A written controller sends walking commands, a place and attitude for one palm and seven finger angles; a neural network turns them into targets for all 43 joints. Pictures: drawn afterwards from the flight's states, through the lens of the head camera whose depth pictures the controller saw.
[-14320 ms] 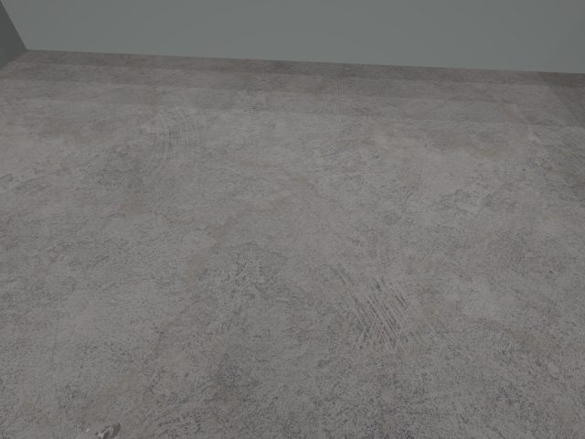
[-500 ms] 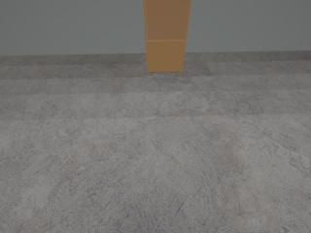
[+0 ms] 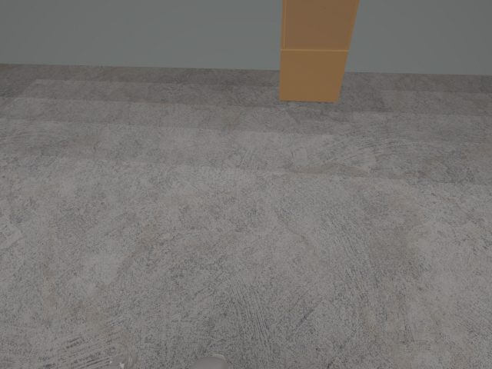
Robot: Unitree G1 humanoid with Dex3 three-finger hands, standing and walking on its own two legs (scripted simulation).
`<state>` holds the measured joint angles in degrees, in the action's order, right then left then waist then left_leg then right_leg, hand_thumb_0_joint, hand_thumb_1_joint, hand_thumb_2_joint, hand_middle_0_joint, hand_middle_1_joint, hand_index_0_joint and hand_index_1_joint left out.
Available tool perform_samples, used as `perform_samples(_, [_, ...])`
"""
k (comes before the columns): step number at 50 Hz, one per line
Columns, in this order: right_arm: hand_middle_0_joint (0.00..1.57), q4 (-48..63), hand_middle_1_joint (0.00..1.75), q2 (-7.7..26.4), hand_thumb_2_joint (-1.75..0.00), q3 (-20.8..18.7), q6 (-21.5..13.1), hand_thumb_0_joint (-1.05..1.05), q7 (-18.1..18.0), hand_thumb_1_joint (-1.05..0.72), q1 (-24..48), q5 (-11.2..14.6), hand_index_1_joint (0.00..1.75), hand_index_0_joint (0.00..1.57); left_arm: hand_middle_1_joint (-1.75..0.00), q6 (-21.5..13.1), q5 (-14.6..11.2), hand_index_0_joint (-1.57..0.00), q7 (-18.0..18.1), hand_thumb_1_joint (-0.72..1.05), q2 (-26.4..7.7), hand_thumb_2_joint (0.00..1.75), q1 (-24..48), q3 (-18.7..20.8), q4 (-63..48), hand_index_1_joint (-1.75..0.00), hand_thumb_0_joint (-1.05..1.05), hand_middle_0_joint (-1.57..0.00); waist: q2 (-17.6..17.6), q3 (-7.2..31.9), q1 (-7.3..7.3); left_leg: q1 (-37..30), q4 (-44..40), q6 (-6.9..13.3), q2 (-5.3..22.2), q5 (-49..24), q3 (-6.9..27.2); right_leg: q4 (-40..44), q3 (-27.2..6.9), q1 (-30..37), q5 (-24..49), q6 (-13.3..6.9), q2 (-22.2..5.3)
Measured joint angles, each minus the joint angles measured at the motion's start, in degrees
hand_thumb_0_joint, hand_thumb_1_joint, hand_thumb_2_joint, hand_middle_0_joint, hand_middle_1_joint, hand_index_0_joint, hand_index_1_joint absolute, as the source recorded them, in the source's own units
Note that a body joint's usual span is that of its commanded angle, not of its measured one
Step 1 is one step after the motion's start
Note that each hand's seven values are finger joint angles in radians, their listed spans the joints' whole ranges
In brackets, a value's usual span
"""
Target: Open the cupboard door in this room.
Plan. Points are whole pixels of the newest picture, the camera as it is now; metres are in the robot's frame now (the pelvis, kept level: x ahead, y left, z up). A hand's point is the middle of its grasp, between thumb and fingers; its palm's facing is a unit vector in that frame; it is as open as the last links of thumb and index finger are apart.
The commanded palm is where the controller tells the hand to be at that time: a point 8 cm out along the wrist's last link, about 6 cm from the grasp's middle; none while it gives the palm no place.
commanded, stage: turn or walk to find it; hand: left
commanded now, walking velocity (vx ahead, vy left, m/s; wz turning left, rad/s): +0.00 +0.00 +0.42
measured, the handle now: out of the picture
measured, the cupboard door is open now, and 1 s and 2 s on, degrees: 0 0 0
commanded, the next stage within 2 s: stand and wait in 0.20 s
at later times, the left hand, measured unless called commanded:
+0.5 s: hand out of the picture -0.06 +0.24 -0.18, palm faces +0.22 -0.95 -0.24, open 7.4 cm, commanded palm none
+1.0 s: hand out of the picture -0.06 +0.23 -0.18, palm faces +0.29 -0.94 -0.20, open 7.4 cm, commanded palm none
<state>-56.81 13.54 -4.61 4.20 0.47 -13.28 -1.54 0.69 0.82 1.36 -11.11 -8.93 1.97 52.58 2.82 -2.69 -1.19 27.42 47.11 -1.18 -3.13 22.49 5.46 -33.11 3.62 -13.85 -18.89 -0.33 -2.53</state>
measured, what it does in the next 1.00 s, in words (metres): steps on the spot, turning left: left foot, then right foot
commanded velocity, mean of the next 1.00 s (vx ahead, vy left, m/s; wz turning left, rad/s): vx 0.00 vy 0.00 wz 0.16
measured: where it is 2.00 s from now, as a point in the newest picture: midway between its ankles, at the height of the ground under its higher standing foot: outside the picture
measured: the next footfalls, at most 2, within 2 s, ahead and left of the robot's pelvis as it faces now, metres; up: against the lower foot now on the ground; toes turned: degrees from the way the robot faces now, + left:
left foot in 0.34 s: -0.02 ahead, +0.15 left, +0.00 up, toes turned +12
right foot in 0.66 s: +0.02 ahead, -0.08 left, +0.00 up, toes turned +8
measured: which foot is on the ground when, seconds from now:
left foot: up 0.00-0.32, down 0.34-0.68, up 0.70-0.96, down 0.98-1.00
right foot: down 0.00-0.34, up 0.36-0.64, down 0.66-1.00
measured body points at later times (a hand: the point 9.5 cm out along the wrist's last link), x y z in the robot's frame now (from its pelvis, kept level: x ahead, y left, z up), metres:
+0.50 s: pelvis -0.01 +0.04 +0.00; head +0.01 +0.06 +0.45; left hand -0.07 +0.29 -0.16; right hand +0.14 -0.17 -0.13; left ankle -0.06 +0.14 -0.73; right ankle -0.03 -0.11 -0.69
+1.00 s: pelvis -0.03 +0.04 +0.00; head -0.01 +0.06 +0.45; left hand -0.07 +0.27 -0.16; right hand +0.07 -0.20 -0.15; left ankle -0.07 +0.15 -0.74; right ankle +0.00 -0.09 -0.73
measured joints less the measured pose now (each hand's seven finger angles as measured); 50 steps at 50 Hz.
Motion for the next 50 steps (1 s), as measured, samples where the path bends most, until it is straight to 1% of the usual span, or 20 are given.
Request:
perform_samples(3, [0.2,0.5,0.3,0.9,-0.9,-0.5,0.2,0.0,0.4,-0.9,0.6,-0.1,0.3,0.2,-0.3,0.3,0.1,-0.2,0.0,0.9,0.6,0.9,-2.1,-0.3,0.5,-0.3,0.0,-0.2,-0.5,0.2,0.0,3.0,13.7,-0.5,0.7,-0.2,-2.6,2.1,0.8,1.4,0.6,-0.3,-1.3])
perform_samples(5, [0.2,0.9,0.3,1.4,-0.9,-0.5,-0.1,0.0,0.5,-0.9,0.7,0.0,0.3,0.2,-0.3,0.2,0.2,-0.2,0.0,0.9,0.9,0.9,-3.0,-0.5,1.0,-0.3,0.0,-0.2,-0.9,0.0,-0.15,3.0,17.2,-1.2,1.8,-1.1,-3.7,3.0,1.8,2.0,1.1,-0.2,-2.1])
perform_samples(7, [0.2,0.9,0.3,1.5,-0.9,-0.4,-0.1,0.0,0.5,-0.9,1.0,0.2,0.3,0.2,-0.3,0.0,0.3,-0.2,-0.1,0.9,1.0,0.9,-3.7,-0.7,1.2,-0.3,0.0,-0.2,-1.5,-0.4,0.0,1.6,16.7,-1.9,2.9,-0.6,-4.5,3.3,2.9,2.2,1.2,-0.1,-2.9])
perform_samples(13, [0.19,0.3,0.3,1.4,-0.9,0.8,0.0,0.0,0.3,-0.91,3.6,0.7,0.3,0.19,-0.3,-0.5,0.9,-0.2,-0.3,0.9,0.6,0.9,-5.5,-0.8,1.7,-0.3,0.0,-0.2,-3.3,-1.9,2.21,-6.3,2.2,-2.0,4.2,3.5,-6.7,1.6,5.7,1.0,0.4,0.9,-5.0])
perform_samples(15, [0.19,0.5,0.3,1.1,-0.9,1.3,-0.7,0.0,0.1,-0.91,4.8,0.9,0.3,0.19,-0.3,-0.4,0.8,-0.2,-0.3,0.9,-0.1,0.9,-6.2,-0.6,2.6,-0.3,0.0,-0.2,-3.9,-2.2,2.86,-10.0,-6.2,-1.6,4.1,0.8,-7.6,0.1,6.4,0.1,-0.2,1.7,-5.6])
perform_samples(16, [0.19,0.7,0.3,1.0,-0.9,1.6,-1.2,0.0,0.1,-0.91,5.2,0.9,0.3,0.19,-0.3,-0.3,0.6,-0.2,-0.3,0.9,-0.5,0.9,-6.7,-0.5,3.1,-0.3,0.0,-0.2,-4.0,-2.0,3.04,-12.4,-11.9,-1.2,4.2,-3.2,-8.1,-1.1,6.8,-0.5,-0.8,2.1,-5.6])
perform_samples(17, [0.19,0.8,0.3,0.9,-0.9,1.8,-1.9,0.0,0.1,-0.9,5.6,0.8,0.3,0.19,-0.3,0.1,0.3,-0.2,-0.2,0.9,-0.9,0.9,-7.2,-0.3,3.5,-0.3,0.0,-0.2,-4.1,-1.8,3.2,-13.8,-15.2,-0.1,4.3,-5.4,-8.2,-3.0,6.9,-1.4,-1.6,2.6,-5.7])
perform_samples(20, [0.19,0.6,0.3,-1.3,-0.9,2.6,-3.1,0.0,-0.3,-0.9,7.3,0.7,0.3,0.2,-0.3,1.7,-0.1,-0.2,0.3,0.9,-2.9,0.9,-7.3,0.0,6.0,-0.3,0.0,-0.2,-6.5,-2.3,4.16,-14.2,-14.3,1.8,3.5,-3.1,-9.0,-12.6,2.1,-4.8,-10.3,3.2,-4.8])
perform_samples(22, [0.2,0.4,0.3,-2.4,-0.9,3.2,-3.5,0.0,-0.9,-0.9,7.8,0.6,0.3,0.2,-0.3,2.4,-0.2,-0.2,0.3,0.9,-3.3,0.9,-7.1,0.0,7.6,-0.3,0.01,-0.2,-6.4,-1.9,4.09,-15.3,-15.9,2.1,3.5,-3.4,-8.7,-17.9,0.2,-6.4,-10.8,3.4,-3.4])
perform_samples(24, [0.2,0.0,0.3,-3.2,-0.9,3.6,-3.8,0.0,-1.2,-0.9,8.1,0.6,0.3,0.2,-0.3,2.4,-0.3,-0.19,0.1,0.9,-3.3,0.9,-6.8,-0.1,8.5,-0.3,0.01,-0.2,-5.9,-1.6,4.09,-16.4,-17.9,2.2,3.5,-4.6,-8.4,-19.6,-0.6,-6.9,-9.6,3.5,-2.7])
perform_samples(30, [0.2,-1.7,0.3,-4.5,-0.9,3.9,-3.8,0.0,-1.2,-0.9,7.5,0.6,0.3,0.2,-0.3,1.4,-0.4,-0.19,-0.2,0.91,-1.7,0.9,-5.5,-1.0,8.8,-0.3,0.01,-0.2,-4.2,-0.9,3.41,-17.9,-20.5,2.0,2.9,-6.2,-7.8,-9.4,-0.5,-3.6,-6.2,3.8,-2.4])
perform_samples(33, [0.2,-2.5,0.3,-4.6,-0.9,3.5,-3.3,0.0,-1.0,-0.9,6.2,0.8,0.3,0.2,-0.3,0.5,-0.3,-0.19,-0.2,0.91,-0.8,0.9,-4.9,-1.2,8.1,-0.3,0.0,-0.2,-3.7,-0.5,2.99,-16.8,-18.5,1.4,2.1,-5.4,-7.4,-0.4,0.4,-0.2,0.6,3.7,-2.3])
perform_samples(35, [0.2,-2.7,0.3,-3.4,-0.9,2.5,-3.1,-0.01,-1.1,-0.91,5.4,1.3,0.3,0.2,-0.3,-0.2,0.0,-0.19,-0.1,0.91,0.7,0.9,-4.4,-1.3,7.8,-0.3,0.0,-0.2,-1.5,-0.4,2.32,-15.1,-15.3,1.0,2.9,-4.4,-6.4,0.5,1.9,0.4,1.7,1.9,-1.6])
perform_samples(37, [0.2,-2.7,0.3,-2.3,-0.9,1.9,-2.0,-0.01,-0.9,-0.92,4.2,1.2,0.3,0.2,-0.3,-0.7,0.2,-0.2,-0.2,0.9,1.5,0.9,-4.4,-1.3,6.7,-0.3,0.0,-0.2,-1.0,-0.1,2.03,-11.8,-7.6,0.8,2.5,1.9,-5.8,0.2,3.2,0.3,0.8,0.6,-2.0])
perform_samples(40, [0.2,-3.3,0.3,-0.9,-0.9,1.3,-1.0,-0.01,-0.7,-0.92,3.4,1.0,0.3,0.2,-0.3,-1.1,0.4,-0.2,-0.1,0.9,2.3,0.9,-4.3,-1.3,5.6,-0.3,0.0,-0.2,-1.2,-0.4,2.41,-7.4,4.2,0.5,2.5,4.6,-5.6,1.6,3.9,0.8,1.4,0.1,-2.6])
perform_samples(42, [0.2,-3.5,0.3,-0.4,-0.9,1.1,-0.9,0.0,-0.7,-0.91,3.0,1.0,0.3,0.2,-0.3,-1.0,0.6,-0.2,0.2,0.91,2.3,0.9,-4.2,-1.2,5.7,-0.3,0.0,-0.2,-1.6,-0.7,2.33,-6.7,5.9,0.1,3.1,4.7,-5.9,2.5,4.3,1.1,2.1,0.2,-2.8])
perform_samples(45, [0.2,-3.8,0.3,-0.3,-0.9,1.3,-1.1,0.0,-0.8,-0.91,2.4,1.0,0.3,0.2,-0.3,-0.8,0.7,-0.2,0.0,0.91,1.7,0.9,-4.3,-1.1,6.1,-0.3,0.0,-0.2,-2.4,-0.9,2.23,-8.2,1.1,-0.4,4.2,3.9,-6.9,2.9,4.6,1.0,2.6,0.6,-3.1])
perform_samples(48, [0.19,-4.0,0.3,-0.6,-0.9,1.9,-2.0,0.0,-0.8,-0.91,1.7,0.9,0.3,0.2,-0.3,-0.5,0.4,-0.2,-0.1,0.91,1.0,0.9,-4.5,-0.9,7.0,-0.3,0.0,-0.2,-2.9,-0.8,2.17,-12.5,-10.9,-0.6,5.1,-2.7,-8.0,1.5,5.0,0.2,2.2,1.5,-3.1])
perform_samples(49, [0.19,-4.1,0.3,-0.6,-0.9,2.1,-2.6,0.0,-0.9,-0.91,1.3,0.9,0.3,0.2,-0.3,-0.3,0.1,-0.2,-0.1,0.91,0.9,0.9,-4.7,-0.9,7.3,-0.3,0.0,-0.2,-2.6,-0.6,2.06,-13.9,-14.7,-0.1,5.6,-5.1,-7.8,0.4,5.3,-0.5,1.6,1.9,-2.8])
perform_samples(50, [0.19,-4.5,0.3,-1.2,-0.9,2.2,-3.0,0.0,-0.9,-0.91,1.3,0.8,0.3,0.19,-0.3,0.1,-0.1,-0.2,-0.1,0.91,0.4,0.9,-4.5,-0.9,7.9,-0.3,0.0,-0.2,-3.4,-0.8,2.14,-14.1,-14.8,0.5,5.1,-4.9,-8.1,-0.5,5.0,-0.7,1.2,2.2,-3.3])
